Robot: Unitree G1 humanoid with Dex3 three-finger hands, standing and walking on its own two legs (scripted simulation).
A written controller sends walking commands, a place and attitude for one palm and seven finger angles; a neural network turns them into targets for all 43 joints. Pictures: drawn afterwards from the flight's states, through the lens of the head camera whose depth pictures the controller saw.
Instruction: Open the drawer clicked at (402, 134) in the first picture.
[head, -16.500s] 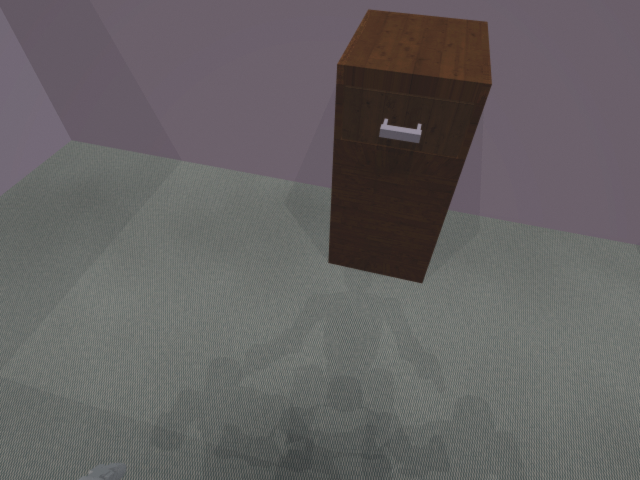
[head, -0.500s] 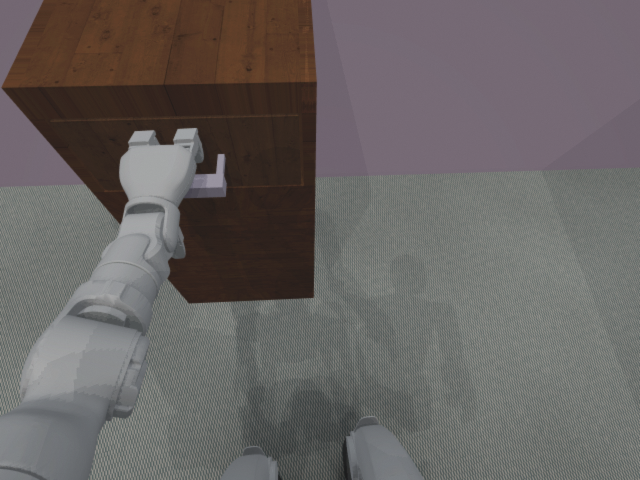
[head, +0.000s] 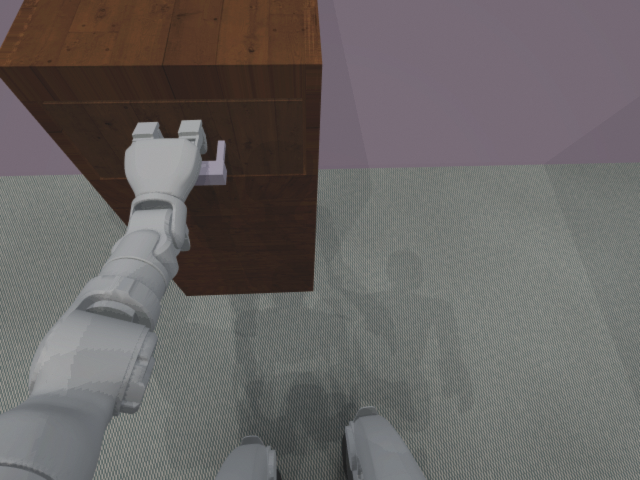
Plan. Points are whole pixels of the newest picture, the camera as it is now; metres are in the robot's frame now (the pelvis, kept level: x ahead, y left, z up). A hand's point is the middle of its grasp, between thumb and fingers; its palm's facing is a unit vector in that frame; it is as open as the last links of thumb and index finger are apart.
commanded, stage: lower the fingers behind the handle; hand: left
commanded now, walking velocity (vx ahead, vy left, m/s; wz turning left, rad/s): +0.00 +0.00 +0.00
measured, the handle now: (188, 160) +0.56 +0.15 -0.01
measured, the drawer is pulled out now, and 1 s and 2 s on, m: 0.00 0.00 0.00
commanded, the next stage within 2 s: lift the fingers back up to retry in 0.52 s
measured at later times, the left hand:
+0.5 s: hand (177, 191) +0.50 +0.16 +0.00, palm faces -0.01 +0.04 -1.00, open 13.8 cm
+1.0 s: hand (170, 176) +0.51 +0.16 +0.02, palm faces -0.02 -0.01 -1.00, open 13.8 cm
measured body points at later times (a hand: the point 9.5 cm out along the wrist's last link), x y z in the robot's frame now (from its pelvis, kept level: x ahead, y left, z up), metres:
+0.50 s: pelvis -0.02 -0.01 -0.02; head +0.12 -0.02 +0.41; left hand +0.50 +0.15 +0.05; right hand -0.01 -0.28 -0.15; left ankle -0.01 +0.11 -0.66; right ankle +0.05 -0.12 -0.66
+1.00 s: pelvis +0.00 -0.01 +0.01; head +0.12 -0.02 +0.44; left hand +0.50 +0.16 +0.08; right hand +0.00 -0.28 -0.12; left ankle -0.01 +0.11 -0.66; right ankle +0.05 -0.12 -0.66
